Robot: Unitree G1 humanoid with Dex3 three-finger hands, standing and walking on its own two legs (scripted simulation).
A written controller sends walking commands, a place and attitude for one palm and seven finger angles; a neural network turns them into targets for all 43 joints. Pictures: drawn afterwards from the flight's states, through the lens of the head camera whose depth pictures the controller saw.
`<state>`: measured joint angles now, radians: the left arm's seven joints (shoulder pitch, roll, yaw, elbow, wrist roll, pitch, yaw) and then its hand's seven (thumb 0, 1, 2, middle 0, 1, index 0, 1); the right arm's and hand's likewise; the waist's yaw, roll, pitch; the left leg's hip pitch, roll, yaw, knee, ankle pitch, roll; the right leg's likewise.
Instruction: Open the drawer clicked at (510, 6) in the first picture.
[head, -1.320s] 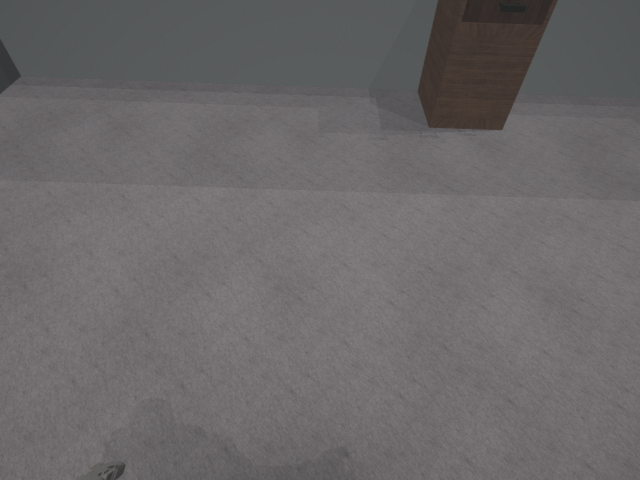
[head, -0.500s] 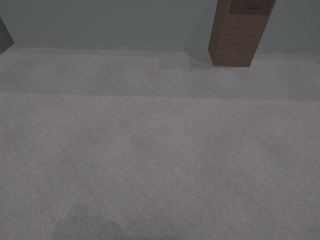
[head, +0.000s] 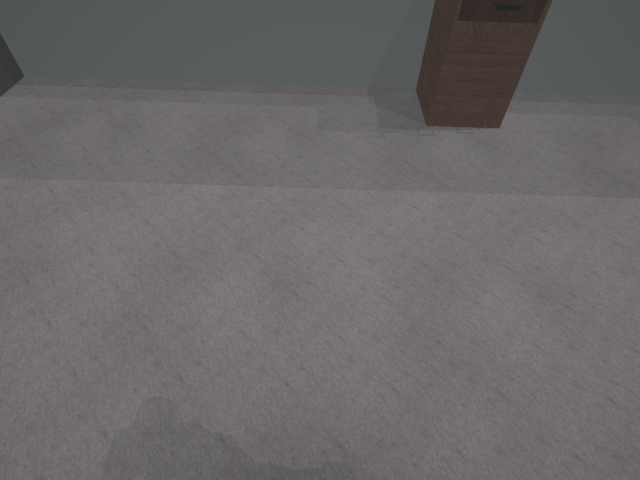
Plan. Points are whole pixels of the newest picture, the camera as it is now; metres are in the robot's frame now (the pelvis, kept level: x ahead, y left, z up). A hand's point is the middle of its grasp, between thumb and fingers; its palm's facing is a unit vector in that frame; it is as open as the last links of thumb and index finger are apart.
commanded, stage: look at it before walking up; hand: left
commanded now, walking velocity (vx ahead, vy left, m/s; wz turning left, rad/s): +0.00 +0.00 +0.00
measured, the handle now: (507, 5) +2.11 -0.77 -0.11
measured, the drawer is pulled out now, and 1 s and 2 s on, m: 0.00 0.00 0.00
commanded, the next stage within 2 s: walk to a spot facing it in 0.22 s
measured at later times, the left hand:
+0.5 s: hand out of the picture +0.08 +0.24 -0.16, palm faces -0.05 -0.94 -0.33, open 7.4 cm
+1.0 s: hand out of the picture +0.06 +0.15 -0.16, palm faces -0.20 -0.96 -0.21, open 7.4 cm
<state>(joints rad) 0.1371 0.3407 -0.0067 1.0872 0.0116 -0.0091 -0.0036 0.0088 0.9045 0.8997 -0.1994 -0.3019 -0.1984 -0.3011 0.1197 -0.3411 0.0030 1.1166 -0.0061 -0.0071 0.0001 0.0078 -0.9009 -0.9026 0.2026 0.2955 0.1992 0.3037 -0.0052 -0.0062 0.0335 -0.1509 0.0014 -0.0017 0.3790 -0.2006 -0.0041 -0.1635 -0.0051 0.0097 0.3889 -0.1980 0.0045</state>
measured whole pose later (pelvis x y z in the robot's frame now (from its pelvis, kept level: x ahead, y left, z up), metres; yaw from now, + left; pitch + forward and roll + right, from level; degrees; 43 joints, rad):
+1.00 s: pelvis +0.03 -0.03 +0.00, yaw -17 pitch +2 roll +1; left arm 0.41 0.15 0.04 1.00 0.02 -0.03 -0.01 0.01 0.90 0.90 -0.20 -0.30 -0.20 -0.30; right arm 0.19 -0.25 -0.07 0.97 -0.03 0.02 0.01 0.01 -0.90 -0.90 0.20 0.30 0.20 0.30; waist 0.04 0.02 0.01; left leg -0.53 0.09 0.00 1.00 -0.24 -0.08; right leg -0.19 0.09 0.11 0.36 -0.19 -0.07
